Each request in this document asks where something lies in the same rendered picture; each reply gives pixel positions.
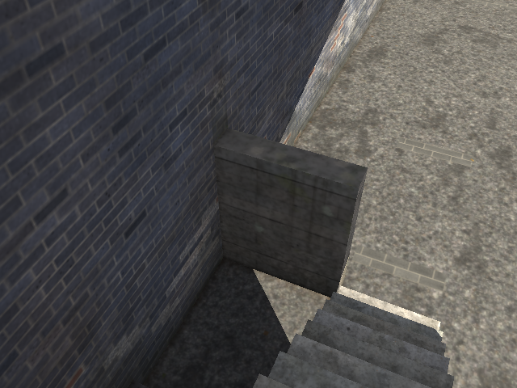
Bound stairs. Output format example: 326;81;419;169
253;285;454;388

